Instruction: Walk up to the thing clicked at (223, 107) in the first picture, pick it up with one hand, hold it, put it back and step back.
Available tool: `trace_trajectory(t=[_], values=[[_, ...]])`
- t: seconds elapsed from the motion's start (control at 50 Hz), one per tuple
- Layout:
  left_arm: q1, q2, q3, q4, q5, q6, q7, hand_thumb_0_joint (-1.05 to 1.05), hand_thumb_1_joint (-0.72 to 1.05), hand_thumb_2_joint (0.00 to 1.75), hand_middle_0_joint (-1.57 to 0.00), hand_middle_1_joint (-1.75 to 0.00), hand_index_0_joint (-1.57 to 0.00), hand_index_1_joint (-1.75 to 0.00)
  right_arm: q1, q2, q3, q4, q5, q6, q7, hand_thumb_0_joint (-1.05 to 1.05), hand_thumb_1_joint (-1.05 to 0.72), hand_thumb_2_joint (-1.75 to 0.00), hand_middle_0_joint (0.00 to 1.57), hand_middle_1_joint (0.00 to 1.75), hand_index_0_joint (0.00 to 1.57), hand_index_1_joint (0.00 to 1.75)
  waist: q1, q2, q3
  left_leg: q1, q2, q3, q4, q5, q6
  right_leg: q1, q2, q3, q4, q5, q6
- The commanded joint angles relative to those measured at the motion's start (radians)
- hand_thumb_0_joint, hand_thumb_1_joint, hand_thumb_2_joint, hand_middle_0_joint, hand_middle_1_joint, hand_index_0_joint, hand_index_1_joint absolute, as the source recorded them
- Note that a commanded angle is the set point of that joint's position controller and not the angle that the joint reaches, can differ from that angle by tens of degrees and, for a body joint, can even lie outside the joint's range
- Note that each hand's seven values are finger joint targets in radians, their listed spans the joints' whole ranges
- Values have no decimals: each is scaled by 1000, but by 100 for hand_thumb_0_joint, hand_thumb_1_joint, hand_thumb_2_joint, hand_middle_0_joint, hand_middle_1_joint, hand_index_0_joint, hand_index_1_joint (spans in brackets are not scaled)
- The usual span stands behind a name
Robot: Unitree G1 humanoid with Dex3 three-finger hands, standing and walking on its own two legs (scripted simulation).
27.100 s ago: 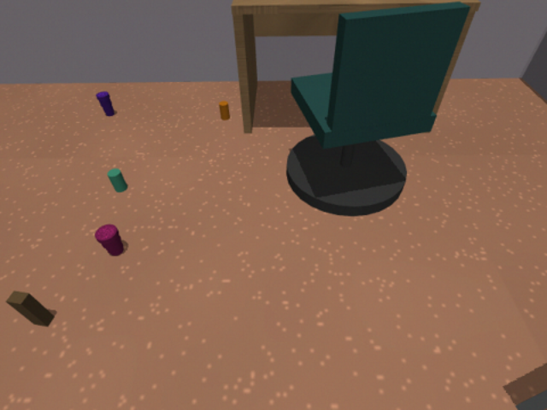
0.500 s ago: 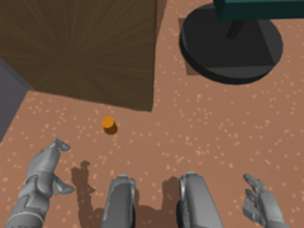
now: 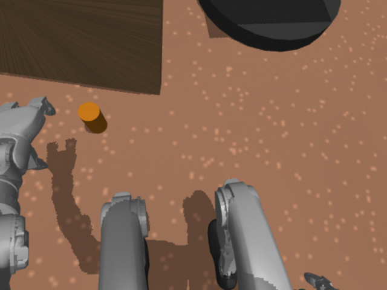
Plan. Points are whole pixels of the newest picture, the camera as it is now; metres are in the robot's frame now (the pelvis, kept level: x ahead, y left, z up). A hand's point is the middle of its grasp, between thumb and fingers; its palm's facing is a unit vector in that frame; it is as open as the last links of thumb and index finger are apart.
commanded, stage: rise first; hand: left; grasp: from above
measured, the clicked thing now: (93, 118) +0.59 +0.25 -0.35
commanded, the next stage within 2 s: none
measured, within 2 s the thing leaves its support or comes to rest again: neither
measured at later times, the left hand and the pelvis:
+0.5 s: hand (51, 123) +0.51 +0.31 -0.19, palm faces -0.45 -0.04 -0.89, open 13.2 cm; pelvis +0.01 +0.01 -0.03, yaw -2 degrees
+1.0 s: hand (59, 117) +0.53 +0.30 -0.21, palm faces -0.45 -0.04 -0.89, open 13.9 cm; pelvis +0.01 +0.01 -0.05, yaw -4 degrees
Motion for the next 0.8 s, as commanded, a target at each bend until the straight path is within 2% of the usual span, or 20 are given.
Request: trace_trajectory(t=[0.0, 0.04, 0.14, 0.16, 0.24, 0.26, 0.3, 0.38, 0.4, 0.46, 0.48, 0.54, 0.58, 0.62, 0.68, 0.72, 0.76, 0.78], values=[[-368, 291, 21, -92, 53, -14, 89, 0, -33, 84, -25, -84, -25, -84, 160, -224, -60, -30, -11, 2, 4, 0, -90, -90, 20, 30, 20, 30, -8, 248, -624, 494, -8, 58, -262, 89, 34, 225, 9, -87, -184, 71, -78], [-405, 303, 13, -72, 80, -10, 104, 0, -34, 85, -24, -83, -25, -83, 167, -232, -57, -20, -18, 12, 9, 0, -91, -90, 20, 30, 20, 30, -22, 276, -613, 506, -5, 45, -258, 99, 29, 187, 6, -96, -161, 81, -78], [-472, 317, 4, -59, 125, 4, 120, 0, -37, 87, -24, -83, -23, -84, 209, -241, -49, -10, -38, 33, 23, 0, -91, -91, 20, 30, 20, 30, -46, 305, -673, 535, -10, 45, -214, 199, 26, 198, 1, -94, -132, 154, -76], [-486, 338, 11, -50, 132, 4, 124, 0, -35, 85, -24, -83, -25, -83, 208, -244, -48, -11, -39, 36, 24, 0, -91, -91, 20, 30, 20, 30, -48, 312, -670, 522, -10, 46, -210, 195, 27, 196, 2, -96, -128, 153, -77], [-523, 344, 5, -23, 151, 3, 129, 0, -36, 85, -23, -84, -23, -84, 206, -247, -39, -15, -50, 47, 30, 0, -91, -91, 20, 30, 20, 30, -72, 319, -638, 491, -9, 40, -195, 159, 29, 166, -1, -99, -119, 134, -74], [-496, 334, 0, 0, 163, 4, 129, 0, -37, 86, -23, -85, -23, -85, 218, -247, -28, -15, -57, 50, 32, 0, -92, -91, 20, 30, 20, 30, -76, 311, -637, 502, -11, 38, -189, 173, 30, 175, 0, -103, -121, 141, -72], [-509, 357, 11, 12, 170, 7, 136, 0, -37, 86, -22, -86, -23, -85, 221, -255, -21, -17, -61, 55, 36, 0, -92, -91, 20, 30, 20, 30, -83, 315, -647, 509, -8, 33, -178, 207, 29, 177, -4, -102, -113, 167, -70], [-540, 359, 11, 31, 163, 13, 142, 0, -39, 87, -22, -88, -22, -87, 229, -256, -7, -25, -68, 59, 44, 0, -92, -91, 20, 30, 20, 30, -106, 322, -643, 494, -6, 31, -158, 230, 31, 177, 0, -109, -100, 187, -69], [-542, 363, 10, 39, 162, 14, 142, 0, -39, 88, -21, -88, -21, -88, 227, -259, -6, -26, -67, 60, 43, 0, -92, -91, 20, 30, 20, 30, -102, 316, -644, 485, -6, 34, -154, 219, 33, 171, 2, -107, -101, 183, -71], [-557, 368, 2, 48, 166, 12, 143, 0, -41, 89, -21, -87, -21, -88, 232, -256, 11, -31, -75, 60, 48, 0, -92, -91, 20, 30, 20, 30, -120, 318, -623, 440, -9, 43, -138, 200, 38, 198, 6, -109, -99, 185, -69], [-560, 392, 7, 51, 171, 13, 143, 0, -41, 89, -20, -90, -20, -90, 229, -257, 13, -31, -73, 62, 48, 0, -92, -91, 20, 30, 20, 30, -112, 318, -633, 422, -12, 56, -127, 197, 43, 217, 12, -106, -101, 188, -69], [-578, 410, 17, 45, 163, 14, 146, 0, -44, 92, -18, -91, -18, -91, 238, -264, 19, -39, -74, 64, 49, 0, -92, -91, 20, 30, 20, 30, -116, 328, -643, 440, -7, 50, -119, 219, 41, 210, 14, -107, -94, 205, -69], [-577, 399, 10, 53, 162, 18, 145, 0, -44, 92, -17, -92, -18, -92, 249, -267, 29, -37, -84, 65, 54, 0, -92, -91, 20, 30, 20, 30, -130, 353, -634, 460, -3, 44, -115, 250, 35, 202, 11, -112, -85, 223, -68], [-582, 420, 9, 58, 167, 18, 143, 0, -47, 94, -16, -93, -16, -93, 241, -269, 30, -42, -77, 69, 52, 0, -92, -91, 20, 30, 20, 30, -125, 350, -635, 442, -3, 47, -107, 236, 39, 199, 20, -113, -83, 217, -72], [-575, 420, 9, 67, 159, 20, 142, 0, -47, 93, -15, -95, -15, -95, 248, -272, 41, -45, -85, 71, 55, 0, -92, -91, 20, 30, 20, 30, -138, 335, -618, 418, -4, 49, -96, 227, 42, 218, 18, -115, -85, 220, -66], [-595, 443, 14, 57, 158, 23, 141, 0, -48, 95, -14, -96, -14, -96, 243, -277, 41, -47, -81, 73, 54, 0, -92, -91, 20, 30, 20, 30, -130, 354, -625, 415, -3, 52, -91, 232, 42, 212, 20, -111, -78, 228, -69], [-588, 439, 13, 60, 152, 26, 136, 0, -55, 101, -15, -91, -12, -94, 252, -282, 47, -51, -85, 76, 56, 0, -92, -91, 20, 30, 20, 30, -142, 374, -624, 435, 1, 43, -89, 250, 38, 203, 19, -117, -70, 233, -67], [-603, 435, 7, 50, 151, 26, 135, 0, -51, 97, -13, -96, -13, -96, 250, -282, 46, -55, -84, 75, 57, 0, -92, -91, 20, 30, 20, 30, -147, 375, -628, 433, 1, 39, -93, 240, 37, 199, 22, -121, -67, 227, -70]])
